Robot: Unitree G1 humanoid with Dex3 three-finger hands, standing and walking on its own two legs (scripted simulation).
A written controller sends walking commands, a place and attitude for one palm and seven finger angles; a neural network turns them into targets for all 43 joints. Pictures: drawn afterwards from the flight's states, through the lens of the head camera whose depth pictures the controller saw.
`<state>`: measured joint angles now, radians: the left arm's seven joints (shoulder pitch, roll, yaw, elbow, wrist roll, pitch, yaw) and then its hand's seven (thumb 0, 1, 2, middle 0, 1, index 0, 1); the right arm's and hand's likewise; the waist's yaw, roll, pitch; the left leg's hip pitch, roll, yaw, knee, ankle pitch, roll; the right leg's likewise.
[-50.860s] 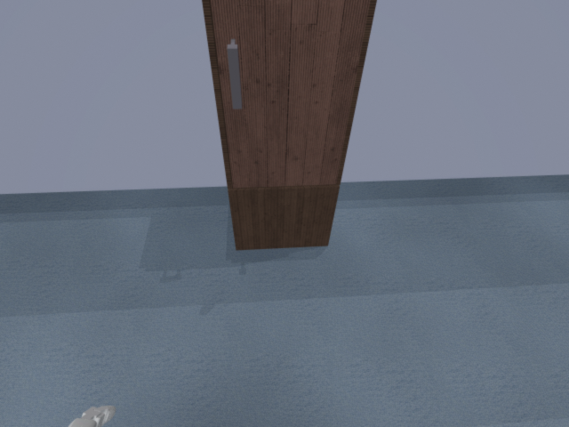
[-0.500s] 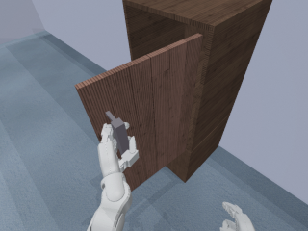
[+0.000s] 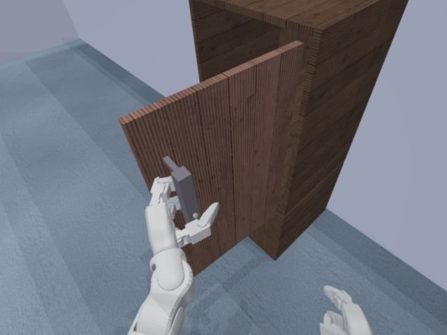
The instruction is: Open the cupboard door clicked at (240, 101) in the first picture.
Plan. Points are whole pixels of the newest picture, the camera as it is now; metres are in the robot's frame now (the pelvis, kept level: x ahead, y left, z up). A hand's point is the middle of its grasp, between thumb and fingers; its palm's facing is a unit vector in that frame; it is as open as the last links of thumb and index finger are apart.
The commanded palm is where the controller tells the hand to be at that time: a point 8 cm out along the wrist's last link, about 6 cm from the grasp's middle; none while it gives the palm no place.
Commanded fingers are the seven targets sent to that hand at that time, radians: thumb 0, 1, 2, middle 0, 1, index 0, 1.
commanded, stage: open thumb and fingers to let go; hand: left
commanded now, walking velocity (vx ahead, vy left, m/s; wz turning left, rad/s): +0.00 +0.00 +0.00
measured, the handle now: (182, 194) +0.35 +0.09 +0.08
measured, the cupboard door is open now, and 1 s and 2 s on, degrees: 86 88 88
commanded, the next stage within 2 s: slide the hand sideways off the handle in 0.48 s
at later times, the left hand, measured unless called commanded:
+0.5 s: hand (197, 215) +0.30 +0.06 +0.08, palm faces +0.27 -0.96 -0.02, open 15.4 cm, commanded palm +0.26 +0.10 +0.08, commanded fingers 0.00 -0.50 0.30 -0.15 -0.30 -0.15 -0.30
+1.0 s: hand (195, 241) +0.25 +0.06 +0.09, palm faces -0.12 -0.99 +0.02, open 16.4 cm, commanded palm +0.22 +0.12 +0.08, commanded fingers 0.00 -0.50 0.30 -0.15 -0.30 -0.15 -0.30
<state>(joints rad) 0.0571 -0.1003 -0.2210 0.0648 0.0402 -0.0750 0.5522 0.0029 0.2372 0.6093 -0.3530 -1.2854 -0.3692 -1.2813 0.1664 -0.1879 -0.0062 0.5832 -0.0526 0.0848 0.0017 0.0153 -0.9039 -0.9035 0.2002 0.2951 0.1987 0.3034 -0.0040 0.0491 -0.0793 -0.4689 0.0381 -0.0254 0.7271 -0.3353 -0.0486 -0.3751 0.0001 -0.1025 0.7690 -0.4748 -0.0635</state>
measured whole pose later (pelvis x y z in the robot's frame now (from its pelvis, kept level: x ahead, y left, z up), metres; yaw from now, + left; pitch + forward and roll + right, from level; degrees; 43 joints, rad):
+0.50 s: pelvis -0.03 +0.03 -0.01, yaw -1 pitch +4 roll -1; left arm -0.13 -0.12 -0.28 0.22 0.06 -0.06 0.63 -0.01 -0.49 0.30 -0.22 -0.64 -0.23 -0.63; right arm 0.16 -0.17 0.00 0.62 -0.05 0.06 0.02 0.02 -0.90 -0.90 0.20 0.30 0.20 0.30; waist -0.01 0.05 -0.06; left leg -0.55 0.03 -0.01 0.81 -0.34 -0.02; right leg -0.44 -0.01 -0.08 0.82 -0.45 -0.03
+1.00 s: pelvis -0.03 +0.04 +0.00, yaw -3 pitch +3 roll +0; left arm 0.04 -0.03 -0.27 0.11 -0.01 -0.21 0.20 -0.01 -0.50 0.30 -0.14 -0.31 -0.14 -0.31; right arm 0.24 -0.19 0.02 0.53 -0.01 0.00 0.02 0.02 -0.90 -0.90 0.20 0.30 0.20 0.30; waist -0.01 0.03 -0.06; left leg -0.50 0.03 0.03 0.77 -0.32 0.00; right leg -0.42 -0.02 -0.04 0.80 -0.43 -0.01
